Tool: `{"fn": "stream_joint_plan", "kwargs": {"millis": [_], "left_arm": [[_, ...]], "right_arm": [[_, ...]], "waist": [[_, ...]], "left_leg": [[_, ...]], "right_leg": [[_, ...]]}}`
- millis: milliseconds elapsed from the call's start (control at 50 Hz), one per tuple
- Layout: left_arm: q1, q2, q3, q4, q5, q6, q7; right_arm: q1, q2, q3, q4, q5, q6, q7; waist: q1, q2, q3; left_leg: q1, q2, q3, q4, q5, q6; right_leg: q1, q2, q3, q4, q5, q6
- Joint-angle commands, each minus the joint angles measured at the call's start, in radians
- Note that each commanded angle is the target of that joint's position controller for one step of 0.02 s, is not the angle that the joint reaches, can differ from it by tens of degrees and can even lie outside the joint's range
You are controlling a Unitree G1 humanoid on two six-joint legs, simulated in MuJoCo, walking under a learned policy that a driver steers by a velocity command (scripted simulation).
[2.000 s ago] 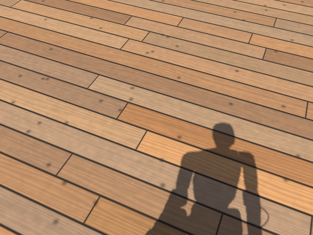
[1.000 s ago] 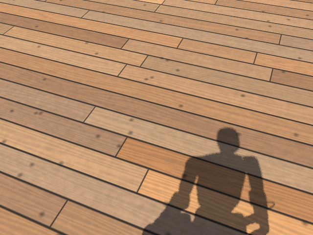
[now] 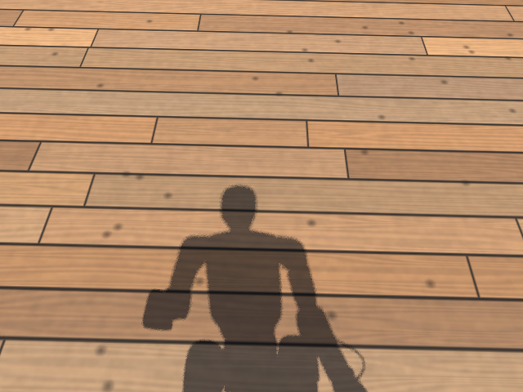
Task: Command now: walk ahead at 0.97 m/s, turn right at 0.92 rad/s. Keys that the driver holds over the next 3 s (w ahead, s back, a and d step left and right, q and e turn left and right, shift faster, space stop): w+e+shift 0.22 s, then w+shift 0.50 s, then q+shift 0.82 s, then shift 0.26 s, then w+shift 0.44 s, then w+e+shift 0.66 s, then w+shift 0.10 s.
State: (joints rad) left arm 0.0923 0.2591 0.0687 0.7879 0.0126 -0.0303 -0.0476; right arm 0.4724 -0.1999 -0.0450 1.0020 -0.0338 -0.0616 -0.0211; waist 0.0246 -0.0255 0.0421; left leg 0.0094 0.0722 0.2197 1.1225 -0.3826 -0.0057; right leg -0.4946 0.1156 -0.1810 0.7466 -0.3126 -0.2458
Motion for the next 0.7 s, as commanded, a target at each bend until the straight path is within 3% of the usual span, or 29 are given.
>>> {"fn": "stream_joint_plan", "kwargs": {"millis": [20,40,60,100,120,180,220,260,300,340,360,380,400,420,440,460,480,500,540,580,640,680,700], "left_arm": [[0.304,0.244,0.076,0.045,0.02,0.018,0.026],[0.282,0.186,0.063,0.053,0.018,0.009,0.033],[0.243,0.165,0.054,0.051,0.018,-0.003,0.039],[0.202,0.138,0.035,0.033,0.001,-0.038,0.054],[0.204,0.134,0.029,0.03,-0.007,-0.052,0.053],[0.262,0.163,0.035,0.029,-0.008,-0.074,0.046],[0.319,0.174,0.043,0.036,-0.012,-0.073,0.037],[0.375,0.173,0.044,0.049,-0.023,-0.073,0.033],[0.386,0.165,0.038,0.06,-0.023,-0.076,0.038],[0.372,0.202,0.041,0.063,-0.015,-0.082,0.048],[0.348,0.241,0.048,0.06,0.003,-0.082,0.05],[0.285,0.262,0.054,0.052,0.018,-0.078,0.049],[0.238,0.194,0.038,0.031,0.032,-0.082,0.047],[0.427,0.0,-0.007,-0.003,-0.027,-0.081,0.039],[0.381,0.072,-0.019,0.001,-0.017,-0.083,0.046],[0.265,0.113,-0.009,-0.008,-0.008,-0.074,0.045],[0.194,0.121,-0.013,-0.025,0.007,-0.07,0.035],[0.142,0.108,-0.016,-0.047,0.017,-0.065,0.023],[0.142,0.058,-0.033,-0.071,0.03,-0.046,0.002],[0.101,0.042,-0.046,-0.099,0.036,-0.037,-0.006],[-0.064,0.061,-0.061,-0.174,0.039,-0.043,-0.015],[-0.14,0.045,-0.078,-0.198,0.031,-0.05,-0.029],[-0.175,0.028,-0.088,-0.211,0.024,-0.055,-0.035]], "right_arm": [[-0.256,-0.13,-0.007,-0.296,0.002,-0.083,0.023],[-0.256,-0.156,-0.01,-0.286,0.004,-0.091,0.025],[-0.262,-0.151,-0.009,-0.281,-0.01,-0.082,0.022],[-0.231,-0.132,0.001,-0.276,-0.045,-0.034,0.027],[-0.255,-0.123,0.006,-0.291,-0.049,-0.016,0.031],[-0.458,-0.112,0.023,-0.386,-0.03,-0.004,0.042],[-0.539,-0.096,0.035,-0.42,-0.015,-0.006,0.05],[-0.571,-0.092,0.041,-0.437,-0.005,-0.01,0.054],[-0.587,-0.102,0.04,-0.45,-0.002,-0.017,0.052],[-0.49,-0.157,0.016,-0.429,-0.004,-0.022,0.039],[-0.357,-0.212,-0.009,-0.394,0.007,-0.024,0.026],[-0.163,-0.247,-0.029,-0.345,0.018,-0.023,0.009],[0.044,-0.299,-0.051,-0.296,0.004,-0.018,-0.013],[0.04,-0.38,-0.07,-0.279,-0.049,-0.028,-0.004],[-0.027,-0.303,-0.066,-0.289,-0.029,-0.022,0.026],[-0.134,-0.223,-0.053,-0.293,-0.021,-0.025,0.033],[-0.16,-0.174,-0.043,-0.278,-0.019,-0.027,0.039],[-0.135,-0.145,-0.032,-0.249,-0.022,-0.031,0.039],[-0.09,-0.104,-0.015,-0.191,-0.012,-0.043,0.038],[-0.06,-0.127,-0.017,-0.164,0.009,-0.06,0.04],[-0.039,-0.156,-0.018,-0.151,0.02,-0.074,0.045],[-0.024,-0.163,-0.016,-0.147,0.033,-0.081,0.049],[-0.002,-0.184,-0.019,-0.139,0.037,-0.087,0.049]], "waist": [[0.086,-0.01,-0.148],[0.04,0.096,-0.047],[-0.013,0.152,0.004],[-0.079,0.17,0.037],[-0.086,0.165,0.053],[-0.028,0.109,0.106],[0.023,0.053,0.082],[0.068,0.006,0.04],[0.079,-0.013,0.021],[0.025,-0.055,-0.06],[-0.051,-0.077,-0.14],[-0.179,-0.078,-0.22],[-0.271,-0.044,-0.311],[-0.105,0.356,-0.429],[-0.115,0.272,-0.392],[-0.095,0.136,-0.198],[-0.088,0.025,-0.128],[-0.078,0.013,-0.083],[-0.03,0.073,-0.039],[-0.011,0.086,0.013],[-0.017,0.081,0.087],[-0.033,0.062,0.087],[-0.041,0.081,0.099]], "left_leg": [[-0.949,-0.046,-0.303,0.502,-0.018,0.025],[-0.912,-0.005,-0.306,0.401,0.035,0.022],[-0.845,0.022,-0.304,0.333,0.042,0.006],[-0.735,0.07,-0.305,0.233,0.042,-0.038],[-0.706,0.085,-0.29,0.166,0.038,-0.058],[-0.647,0.072,-0.221,-0.124,0.226,-0.081],[-0.589,0.029,-0.203,-0.311,0.393,-0.06],[-0.557,-0.011,-0.172,-0.441,0.505,-0.022],[-0.497,-0.037,-0.166,-0.553,0.537,0.017],[-0.358,-0.094,-0.167,-0.598,0.461,0.047],[-0.244,-0.111,-0.182,-0.586,0.363,0.065],[-0.061,-0.089,-0.176,-0.612,0.31,0.077],[0.185,0.015,-0.275,-0.532,0.103,0.092],[0.459,0.339,-0.863,-0.656,-0.139,0.236],[0.387,0.325,-1.117,-0.844,-0.336,0.244],[0.208,0.282,-0.93,-0.875,-0.314,0.229],[0.08,0.241,-0.803,-0.875,-0.184,0.217],[0.0,0.198,-0.695,-0.88,-0.082,0.199],[-0.099,0.152,-0.587,-0.922,-0.032,0.18],[-0.136,0.15,-0.523,-0.982,0.013,0.181],[-0.19,0.11,-0.37,-1.072,0.206,0.183],[-0.244,0.059,-0.26,-1.12,0.385,0.16],[-0.27,0.086,-0.254,-1.156,0.474,0.162]], "right_leg": [[0.792,-0.376,0.981,-0.512,-0.239,-0.24],[0.645,-0.36,0.924,-0.557,-0.228,-0.199],[0.511,-0.319,0.841,-0.563,-0.129,-0.162],[0.308,-0.237,0.7,-0.566,0.001,-0.134],[0.227,-0.204,0.655,-0.574,0.035,-0.127],[0.111,-0.117,0.551,-0.603,0.253,-0.092],[0.166,-0.088,0.52,-0.569,0.434,-0.048],[0.293,-0.11,0.507,-0.561,0.604,-0.018],[0.4,-0.137,0.489,-0.538,0.741,0.01],[0.52,-0.173,0.495,-0.407,1.022,0.05],[0.564,-0.19,0.496,-0.251,1.13,0.067],[0.508,-0.169,0.464,-0.024,1.097,0.08],[0.321,-0.127,0.427,0.287,0.874,0.089],[-0.061,0.038,0.346,0.687,-0.096,0.146],[-0.188,-0.001,0.347,0.726,-0.093,0.121],[-0.217,-0.07,0.332,0.681,0.027,0.121],[-0.193,-0.098,0.315,0.63,0.068,0.122],[-0.185,-0.116,0.32,0.596,0.065,0.119],[-0.177,-0.14,0.333,0.538,0.049,0.127],[-0.245,-0.159,0.331,0.474,0.056,0.14],[-0.29,-0.185,0.248,0.254,0.213,0.164],[-0.145,-0.182,0.147,0.046,0.361,0.161],[-0.059,-0.184,0.124,-0.02,0.408,0.151]]}}
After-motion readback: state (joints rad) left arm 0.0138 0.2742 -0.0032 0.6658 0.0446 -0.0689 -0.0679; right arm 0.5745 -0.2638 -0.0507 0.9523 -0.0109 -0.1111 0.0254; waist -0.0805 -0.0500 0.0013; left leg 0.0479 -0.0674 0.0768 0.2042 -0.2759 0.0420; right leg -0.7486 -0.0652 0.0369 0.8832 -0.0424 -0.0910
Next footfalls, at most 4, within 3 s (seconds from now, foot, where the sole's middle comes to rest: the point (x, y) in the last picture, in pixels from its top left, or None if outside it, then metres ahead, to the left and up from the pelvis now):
0.40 left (247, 342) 0.59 0.07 -0.73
0.84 right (374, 243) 0.91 -0.29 -0.73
1.28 left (311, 187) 1.13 -0.11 -0.73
1.74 right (374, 177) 1.17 -0.32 -0.73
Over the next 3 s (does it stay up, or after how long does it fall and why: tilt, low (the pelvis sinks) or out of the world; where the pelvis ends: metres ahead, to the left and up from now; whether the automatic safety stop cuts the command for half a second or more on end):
stays up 1.76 -0.08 0.02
